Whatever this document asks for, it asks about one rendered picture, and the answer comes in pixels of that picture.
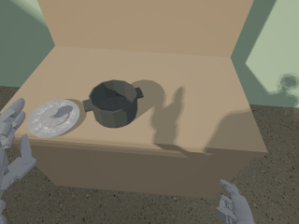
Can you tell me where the lid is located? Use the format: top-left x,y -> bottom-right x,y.
27,99 -> 80,139

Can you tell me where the knob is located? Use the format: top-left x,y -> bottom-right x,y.
45,106 -> 60,119

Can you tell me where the pot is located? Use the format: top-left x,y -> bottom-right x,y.
82,79 -> 144,129

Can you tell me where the table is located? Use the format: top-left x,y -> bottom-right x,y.
0,0 -> 268,200

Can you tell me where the robot right hand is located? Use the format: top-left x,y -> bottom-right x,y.
217,179 -> 254,224

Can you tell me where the robot left hand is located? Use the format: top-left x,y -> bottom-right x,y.
0,98 -> 36,199

